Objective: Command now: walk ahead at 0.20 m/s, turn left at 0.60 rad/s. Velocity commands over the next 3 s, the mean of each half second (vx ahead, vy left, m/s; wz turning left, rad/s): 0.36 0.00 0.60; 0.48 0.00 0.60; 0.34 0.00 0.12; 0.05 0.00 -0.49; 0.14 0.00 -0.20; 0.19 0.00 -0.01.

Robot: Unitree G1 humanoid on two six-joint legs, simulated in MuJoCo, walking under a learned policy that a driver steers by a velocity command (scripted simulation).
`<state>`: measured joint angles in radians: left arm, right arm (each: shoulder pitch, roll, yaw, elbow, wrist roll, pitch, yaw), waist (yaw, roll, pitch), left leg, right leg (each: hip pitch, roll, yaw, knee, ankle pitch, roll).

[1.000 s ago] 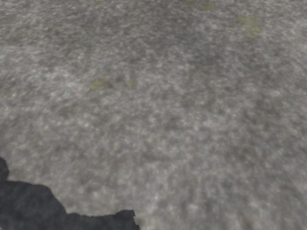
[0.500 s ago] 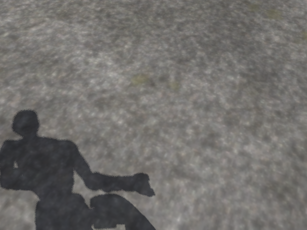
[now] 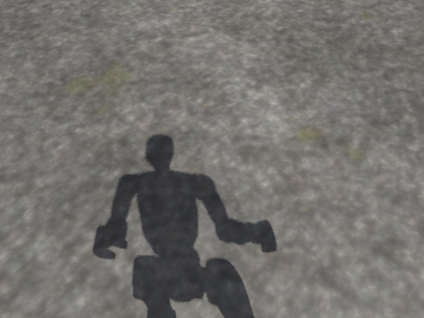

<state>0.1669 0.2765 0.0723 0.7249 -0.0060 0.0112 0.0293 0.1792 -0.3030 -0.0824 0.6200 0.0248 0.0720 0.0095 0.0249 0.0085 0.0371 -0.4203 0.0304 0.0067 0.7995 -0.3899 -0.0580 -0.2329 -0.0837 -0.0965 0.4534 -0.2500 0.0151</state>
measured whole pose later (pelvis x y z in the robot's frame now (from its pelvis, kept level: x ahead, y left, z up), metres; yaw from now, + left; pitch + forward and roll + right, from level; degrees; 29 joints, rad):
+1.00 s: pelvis +0.42 +0.16 -0.02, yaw +36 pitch +2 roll -3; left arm 0.32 0.33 0.09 0.83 -0.03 -0.06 0.00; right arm 0.09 -0.29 -0.05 0.58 0.02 -0.02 0.05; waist 0.08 0.02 0.05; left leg -0.56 0.05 0.03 0.62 -0.12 0.08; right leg 0.10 -0.06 -0.26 0.34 -0.43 0.07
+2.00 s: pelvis +0.68 +0.41 -0.01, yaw +19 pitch +2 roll +0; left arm 0.16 0.33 0.08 0.62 -0.01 0.05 0.02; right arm 0.20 -0.29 -0.06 0.72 -0.03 -0.01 -0.02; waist 0.00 -0.04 0.02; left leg -0.32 -0.02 -0.06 0.52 -0.23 0.00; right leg -0.49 0.14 0.17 0.81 -0.42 0.00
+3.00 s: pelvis +0.82 +0.43 +0.00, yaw +14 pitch +1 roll +1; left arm 0.38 0.26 0.05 0.83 0.00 -0.07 0.00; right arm 0.21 -0.28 -0.05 0.78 0.04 -0.05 0.01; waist 0.03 0.03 -0.01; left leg -0.44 -0.02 -0.02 0.92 -0.42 0.03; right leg -0.08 0.01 -0.03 0.43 -0.37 -0.04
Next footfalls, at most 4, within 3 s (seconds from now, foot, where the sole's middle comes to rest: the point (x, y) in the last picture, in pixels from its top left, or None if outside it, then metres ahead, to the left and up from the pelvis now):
0.08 left None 0.03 0.13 -0.78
0.52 right None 0.38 -0.03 -0.78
1.02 left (116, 301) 0.50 0.35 -0.78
1.48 right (131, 213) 0.82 0.36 -0.78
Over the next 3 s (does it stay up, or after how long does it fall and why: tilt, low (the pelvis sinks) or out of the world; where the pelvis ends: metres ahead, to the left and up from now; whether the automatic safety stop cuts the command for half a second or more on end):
stays up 0.82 0.43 0.00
